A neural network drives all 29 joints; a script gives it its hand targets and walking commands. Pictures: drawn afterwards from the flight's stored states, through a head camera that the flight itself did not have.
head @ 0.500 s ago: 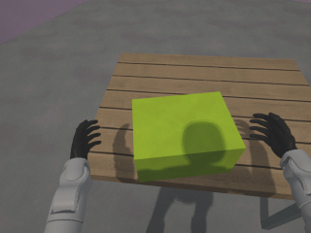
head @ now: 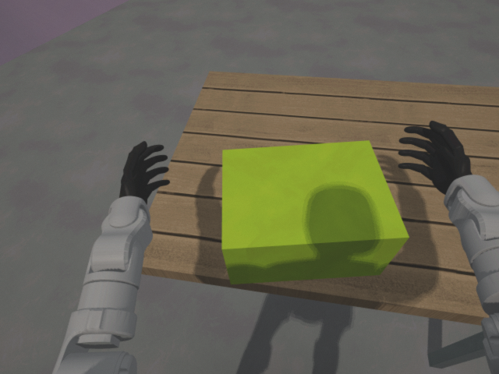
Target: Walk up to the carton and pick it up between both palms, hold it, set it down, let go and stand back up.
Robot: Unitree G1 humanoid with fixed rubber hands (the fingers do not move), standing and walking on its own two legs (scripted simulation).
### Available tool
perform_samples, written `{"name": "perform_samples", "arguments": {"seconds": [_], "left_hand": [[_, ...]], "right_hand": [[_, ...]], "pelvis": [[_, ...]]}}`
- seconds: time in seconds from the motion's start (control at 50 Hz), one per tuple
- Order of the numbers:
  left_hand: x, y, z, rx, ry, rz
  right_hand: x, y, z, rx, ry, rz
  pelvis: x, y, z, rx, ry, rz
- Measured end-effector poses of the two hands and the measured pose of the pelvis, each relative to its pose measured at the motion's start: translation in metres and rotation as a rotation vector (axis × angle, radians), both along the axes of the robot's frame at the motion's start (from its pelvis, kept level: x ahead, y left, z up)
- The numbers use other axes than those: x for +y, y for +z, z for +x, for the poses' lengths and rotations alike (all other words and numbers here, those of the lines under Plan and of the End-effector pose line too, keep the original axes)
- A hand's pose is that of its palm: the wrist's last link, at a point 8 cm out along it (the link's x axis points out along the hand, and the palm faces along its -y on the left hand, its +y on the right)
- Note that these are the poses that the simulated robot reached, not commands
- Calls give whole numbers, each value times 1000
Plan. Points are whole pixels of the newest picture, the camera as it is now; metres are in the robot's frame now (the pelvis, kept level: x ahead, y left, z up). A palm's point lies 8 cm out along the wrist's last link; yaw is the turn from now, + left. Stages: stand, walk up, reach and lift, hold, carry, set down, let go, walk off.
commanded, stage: reach and lift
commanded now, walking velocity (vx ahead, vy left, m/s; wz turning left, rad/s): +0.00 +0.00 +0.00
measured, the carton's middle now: (300, 211) +0.44 +0.00 -0.05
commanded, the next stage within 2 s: none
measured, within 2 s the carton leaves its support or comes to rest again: neither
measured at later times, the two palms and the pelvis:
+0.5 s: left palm (138, 177) +0.37 +0.27 +0.09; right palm (415, 145) +0.48 -0.17 +0.11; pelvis +0.00 +0.00 +0.00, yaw +1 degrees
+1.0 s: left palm (164, 206) +0.37 +0.25 +0.02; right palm (411, 161) +0.48 -0.18 +0.07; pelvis -0.02 -0.01 -0.03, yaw +0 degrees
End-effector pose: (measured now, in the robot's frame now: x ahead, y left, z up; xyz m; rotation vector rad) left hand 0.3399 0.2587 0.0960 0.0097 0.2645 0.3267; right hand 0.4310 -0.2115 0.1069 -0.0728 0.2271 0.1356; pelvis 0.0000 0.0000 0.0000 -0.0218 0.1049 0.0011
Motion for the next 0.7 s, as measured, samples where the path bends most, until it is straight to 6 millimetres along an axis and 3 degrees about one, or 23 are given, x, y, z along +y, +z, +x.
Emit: {"name": "perform_samples", "arguments": {"seconds": [0.26, 0.42, 0.5, 0.6, 0.7], "left_hand": [[10, 14, 25, -2, 7, 15], [11, 13, 37, 3, 8, 19], [11, -2, 34, 29, 5, 14], [6, -35, 27, 58, 3, -4], [-4, -66, 26, 62, -3, -11]], "right_hand": [[29, 15, 41, 2, 10, 11], [39, 15, 55, 11, 17, 4], [41, 2, 53, 40, 9, -6], [43, -25, 44, 58, -2, -14], [43, -28, 41, -5, -14, -11]], "pelvis": [[2, -2, 1, 58, 20, -6], [1, -3, 3, 93, 22, -10], [2, -3, 3, 98, 26, -10], [1, -6, 0, 119, 26, -10], [0, -11, -7, 173, 12, -8]]}}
